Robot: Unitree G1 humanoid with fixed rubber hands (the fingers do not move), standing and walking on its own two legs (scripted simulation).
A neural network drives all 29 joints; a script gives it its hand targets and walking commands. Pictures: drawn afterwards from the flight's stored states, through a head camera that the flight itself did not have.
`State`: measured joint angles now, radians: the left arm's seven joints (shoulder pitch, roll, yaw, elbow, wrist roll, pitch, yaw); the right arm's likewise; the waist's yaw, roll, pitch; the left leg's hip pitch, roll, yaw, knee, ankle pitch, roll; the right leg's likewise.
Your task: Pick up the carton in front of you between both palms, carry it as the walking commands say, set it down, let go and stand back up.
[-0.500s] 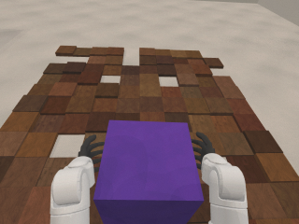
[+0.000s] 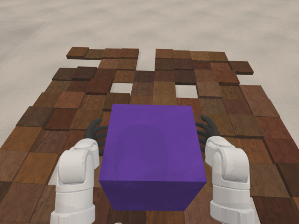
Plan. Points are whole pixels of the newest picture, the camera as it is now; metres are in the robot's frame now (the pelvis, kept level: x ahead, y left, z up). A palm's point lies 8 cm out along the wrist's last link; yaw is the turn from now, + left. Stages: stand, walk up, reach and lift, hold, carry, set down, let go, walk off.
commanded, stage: carry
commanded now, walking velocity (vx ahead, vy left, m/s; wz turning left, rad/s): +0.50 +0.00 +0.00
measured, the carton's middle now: (150, 160) +0.30 +0.01 +0.01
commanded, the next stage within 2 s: none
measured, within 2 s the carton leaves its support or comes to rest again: neither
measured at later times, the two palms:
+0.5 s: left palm (118, 63) +0.69 +0.15 +0.07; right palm (192, 66) +0.67 -0.15 +0.08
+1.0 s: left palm (126, 19) +1.13 +0.17 +0.09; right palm (179, 19) +1.12 -0.13 +0.09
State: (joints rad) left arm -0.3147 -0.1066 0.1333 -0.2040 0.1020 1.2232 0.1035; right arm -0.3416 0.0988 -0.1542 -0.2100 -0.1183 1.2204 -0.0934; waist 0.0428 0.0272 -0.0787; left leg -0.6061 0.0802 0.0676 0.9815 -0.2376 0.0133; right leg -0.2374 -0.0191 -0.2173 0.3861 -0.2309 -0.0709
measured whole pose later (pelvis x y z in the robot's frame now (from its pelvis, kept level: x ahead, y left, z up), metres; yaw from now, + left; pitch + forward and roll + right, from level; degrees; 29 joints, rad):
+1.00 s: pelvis +0.76 +0.03 -0.06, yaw -2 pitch +5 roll +0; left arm -0.69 0.01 0.18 -0.04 0.02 1.25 0.14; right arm -0.69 0.00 -0.20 -0.06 -0.07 1.24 -0.13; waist 0.03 0.01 -0.02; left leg -0.69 0.03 0.16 0.68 -0.11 0.08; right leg -0.09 -0.06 -0.14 0.57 -0.48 -0.01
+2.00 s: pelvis +1.45 +0.08 -0.04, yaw +0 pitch +4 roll -1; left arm -0.53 -0.03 0.15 0.01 0.08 1.24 0.12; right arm -0.50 0.05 -0.16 -0.01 -0.08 1.22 -0.13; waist -0.04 -0.01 -0.08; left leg -0.40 -0.01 0.15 0.55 -0.20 0.11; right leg -0.53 -0.04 -0.03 1.28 -0.42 -0.02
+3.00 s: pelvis +2.10 +0.11 -0.06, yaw -1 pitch +6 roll -2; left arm -0.61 -0.04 0.19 0.05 0.10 1.20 0.13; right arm -0.60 0.02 -0.19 0.07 -0.04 1.18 -0.15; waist -0.07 0.00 -0.01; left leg -0.29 -0.01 0.12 0.52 -0.34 0.09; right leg -0.78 -0.04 -0.04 1.29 -0.39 -0.02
